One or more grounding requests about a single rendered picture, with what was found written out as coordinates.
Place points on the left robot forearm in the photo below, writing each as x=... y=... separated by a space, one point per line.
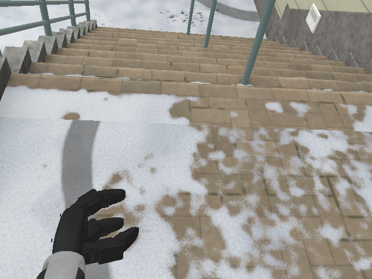
x=63 y=265

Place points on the left robot hand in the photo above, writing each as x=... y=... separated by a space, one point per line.
x=78 y=234

